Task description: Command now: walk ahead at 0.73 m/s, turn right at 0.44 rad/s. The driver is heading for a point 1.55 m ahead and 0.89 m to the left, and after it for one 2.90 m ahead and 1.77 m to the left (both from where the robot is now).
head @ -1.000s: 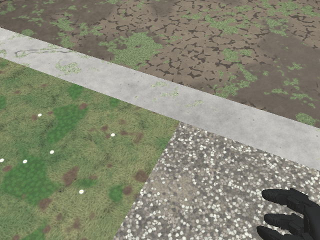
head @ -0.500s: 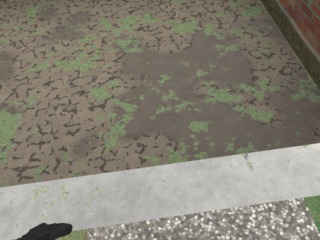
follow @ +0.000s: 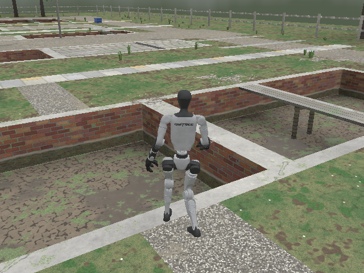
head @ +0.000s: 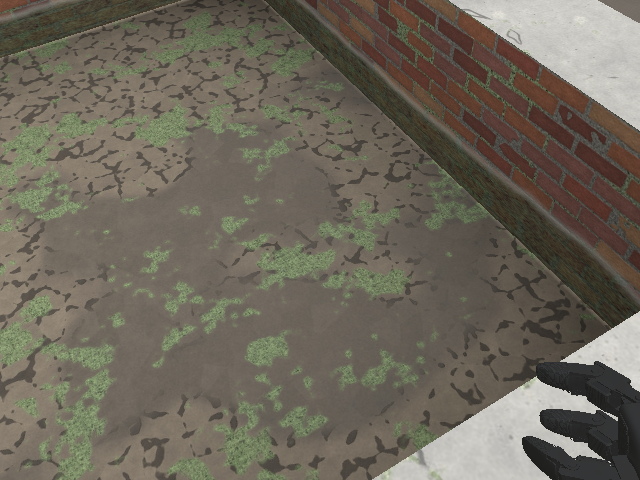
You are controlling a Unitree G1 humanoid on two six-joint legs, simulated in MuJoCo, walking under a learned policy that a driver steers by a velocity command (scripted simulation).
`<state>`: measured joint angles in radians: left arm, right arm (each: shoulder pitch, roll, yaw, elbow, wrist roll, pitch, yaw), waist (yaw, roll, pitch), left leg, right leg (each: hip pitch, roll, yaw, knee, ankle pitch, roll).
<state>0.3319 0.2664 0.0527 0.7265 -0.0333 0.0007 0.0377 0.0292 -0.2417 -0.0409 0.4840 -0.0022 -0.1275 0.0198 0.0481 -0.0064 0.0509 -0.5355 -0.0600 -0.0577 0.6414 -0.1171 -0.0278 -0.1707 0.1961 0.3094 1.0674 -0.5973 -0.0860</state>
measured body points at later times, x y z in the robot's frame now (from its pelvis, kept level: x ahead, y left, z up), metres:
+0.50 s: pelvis +0.13 +0.00 +0.04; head +0.16 +0.00 +0.48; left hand +0.29 +0.26 -0.04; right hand +0.33 -0.27 -0.06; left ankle +0.09 +0.13 -0.61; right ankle +0.24 -0.10 -0.70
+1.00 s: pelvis +0.12 +0.02 +0.05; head +0.13 +0.08 +0.49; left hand +0.09 +0.36 -0.05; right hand +0.42 -0.12 -0.02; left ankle +0.07 +0.12 -0.70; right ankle +0.27 -0.07 -0.63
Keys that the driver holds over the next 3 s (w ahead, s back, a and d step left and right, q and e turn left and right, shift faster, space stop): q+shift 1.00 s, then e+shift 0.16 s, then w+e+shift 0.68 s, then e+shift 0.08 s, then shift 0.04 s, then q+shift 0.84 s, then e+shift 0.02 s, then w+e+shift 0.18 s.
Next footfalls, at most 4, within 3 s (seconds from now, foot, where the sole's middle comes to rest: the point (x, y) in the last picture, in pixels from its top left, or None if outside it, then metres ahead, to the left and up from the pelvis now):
0.30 right None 0.27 -0.09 -0.74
0.68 left None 0.10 0.13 -0.74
1.14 right None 0.27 -0.03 -0.74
2.72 left None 0.07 0.11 -0.74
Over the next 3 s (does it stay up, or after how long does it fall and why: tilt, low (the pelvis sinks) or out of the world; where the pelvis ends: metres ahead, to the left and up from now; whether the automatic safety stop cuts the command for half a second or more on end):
stays up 0.10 0.01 0.04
